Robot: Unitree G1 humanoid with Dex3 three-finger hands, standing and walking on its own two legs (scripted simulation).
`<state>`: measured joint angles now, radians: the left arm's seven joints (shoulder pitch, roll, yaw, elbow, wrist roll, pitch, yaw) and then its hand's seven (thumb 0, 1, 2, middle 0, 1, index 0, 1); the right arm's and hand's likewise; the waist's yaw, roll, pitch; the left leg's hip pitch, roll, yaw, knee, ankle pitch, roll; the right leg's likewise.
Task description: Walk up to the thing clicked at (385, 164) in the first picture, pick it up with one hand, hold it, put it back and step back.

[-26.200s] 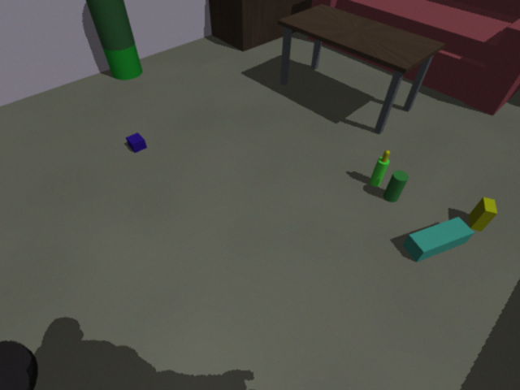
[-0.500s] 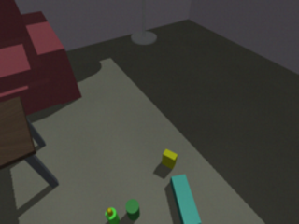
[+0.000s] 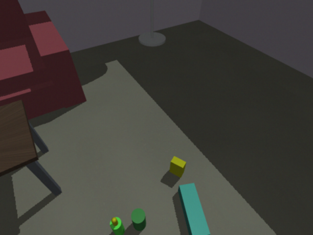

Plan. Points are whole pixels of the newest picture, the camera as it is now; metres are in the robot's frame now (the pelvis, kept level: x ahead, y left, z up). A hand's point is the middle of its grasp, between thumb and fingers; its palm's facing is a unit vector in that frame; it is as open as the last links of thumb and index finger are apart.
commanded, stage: stand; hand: left
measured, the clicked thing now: (116, 225) +0.33 +0.21 -0.67
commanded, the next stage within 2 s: go down in 1.84 s
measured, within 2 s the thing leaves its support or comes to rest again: neither
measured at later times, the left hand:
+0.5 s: hand out of the picture +0.08 +0.25 -0.16, palm faces -0.03 -0.94 -0.34, open 7.4 cm
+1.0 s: hand out of the picture +0.07 +0.24 -0.15, palm faces -0.03 -0.94 -0.35, open 7.4 cm
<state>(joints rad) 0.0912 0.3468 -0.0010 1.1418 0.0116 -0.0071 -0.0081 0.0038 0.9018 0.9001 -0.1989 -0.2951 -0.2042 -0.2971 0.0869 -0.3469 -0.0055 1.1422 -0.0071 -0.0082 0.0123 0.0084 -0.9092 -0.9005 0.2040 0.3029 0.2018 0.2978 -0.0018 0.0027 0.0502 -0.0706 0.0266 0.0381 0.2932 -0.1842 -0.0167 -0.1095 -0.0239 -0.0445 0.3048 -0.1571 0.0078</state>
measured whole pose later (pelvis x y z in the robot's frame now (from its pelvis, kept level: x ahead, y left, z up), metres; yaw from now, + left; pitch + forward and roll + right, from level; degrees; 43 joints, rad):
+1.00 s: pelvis +0.00 -0.01 +0.00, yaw +0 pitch -2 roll +0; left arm 0.11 0.35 0.00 1.13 0.01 -0.01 -0.01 0.00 0.90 0.90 -0.20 -0.30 -0.20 -0.30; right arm 0.12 -0.35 0.00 1.14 -0.01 -0.01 0.01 0.01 -0.91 -0.90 0.20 0.30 0.20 0.30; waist 0.00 0.01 0.05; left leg -0.07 0.04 0.04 0.29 -0.18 -0.03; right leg -0.11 -0.01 -0.05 0.32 -0.16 -0.01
